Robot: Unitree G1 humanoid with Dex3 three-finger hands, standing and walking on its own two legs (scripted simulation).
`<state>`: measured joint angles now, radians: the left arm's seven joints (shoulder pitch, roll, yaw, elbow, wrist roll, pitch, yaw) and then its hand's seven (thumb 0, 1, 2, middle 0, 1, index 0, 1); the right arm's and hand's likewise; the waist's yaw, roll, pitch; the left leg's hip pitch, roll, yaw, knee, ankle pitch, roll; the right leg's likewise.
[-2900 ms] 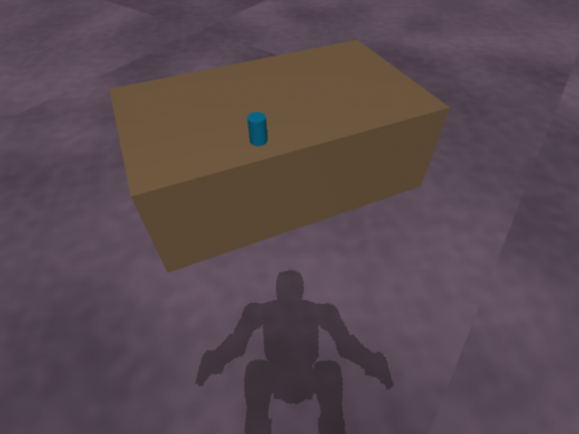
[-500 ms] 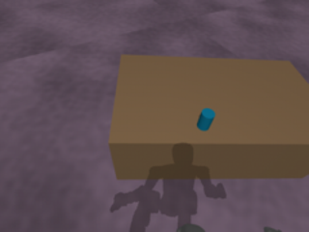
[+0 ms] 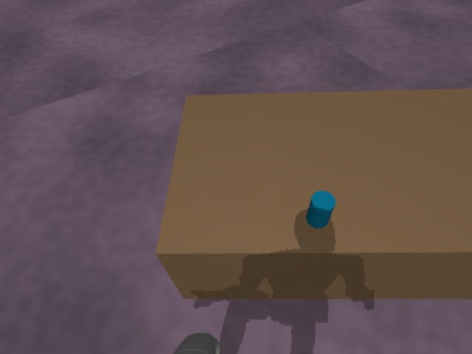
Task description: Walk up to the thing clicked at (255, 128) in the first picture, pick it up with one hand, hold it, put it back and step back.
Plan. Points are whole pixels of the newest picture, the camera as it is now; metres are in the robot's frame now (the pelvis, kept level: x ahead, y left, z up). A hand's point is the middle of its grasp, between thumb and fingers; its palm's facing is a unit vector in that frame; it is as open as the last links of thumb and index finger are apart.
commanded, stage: walk up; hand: right
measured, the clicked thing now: (320, 210) +0.53 -0.19 -0.26
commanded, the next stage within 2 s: stand in 1.36 s
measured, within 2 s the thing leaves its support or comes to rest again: neither
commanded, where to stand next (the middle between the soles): +0.10 +0.02 m, yaw +0 degrees
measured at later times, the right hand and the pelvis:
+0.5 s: hand out of the picture +0.15 -0.23 -0.14, palm faces -0.05 +0.94 -0.33, open 7.4 cm; pelvis +0.03 +0.02 +0.01, yaw +1 degrees
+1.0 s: hand out of the picture +0.12 -0.23 -0.13, palm faces -0.01 +0.94 -0.34, open 7.4 cm; pelvis +0.04 +0.03 +0.02, yaw +0 degrees
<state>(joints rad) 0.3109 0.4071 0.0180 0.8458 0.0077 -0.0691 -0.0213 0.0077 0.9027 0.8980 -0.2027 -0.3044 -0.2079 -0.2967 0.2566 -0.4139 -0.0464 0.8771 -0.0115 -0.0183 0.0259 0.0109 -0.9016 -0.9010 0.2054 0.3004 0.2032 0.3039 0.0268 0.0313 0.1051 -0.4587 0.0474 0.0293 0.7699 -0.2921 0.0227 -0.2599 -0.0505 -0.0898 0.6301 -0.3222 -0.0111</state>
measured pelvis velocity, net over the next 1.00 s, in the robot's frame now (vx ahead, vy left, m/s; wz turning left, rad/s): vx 0.04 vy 0.03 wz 0.00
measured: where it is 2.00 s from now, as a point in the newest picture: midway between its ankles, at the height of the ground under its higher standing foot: outside the picture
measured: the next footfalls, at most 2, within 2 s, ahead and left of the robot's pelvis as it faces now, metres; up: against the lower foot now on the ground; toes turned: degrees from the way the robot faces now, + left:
left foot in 0.06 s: +0.13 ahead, +0.13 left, +0.00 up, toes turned +2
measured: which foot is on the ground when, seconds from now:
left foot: up 0.00-0.04, down 0.06-1.00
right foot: down 0.00-1.00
